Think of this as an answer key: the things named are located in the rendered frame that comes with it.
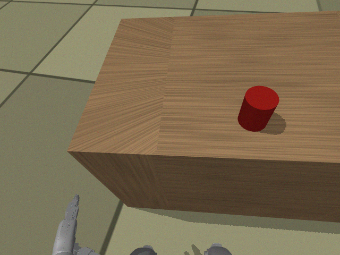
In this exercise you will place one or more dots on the left robot hand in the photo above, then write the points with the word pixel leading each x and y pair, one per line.
pixel 65 236

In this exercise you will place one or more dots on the can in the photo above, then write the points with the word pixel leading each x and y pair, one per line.
pixel 257 108

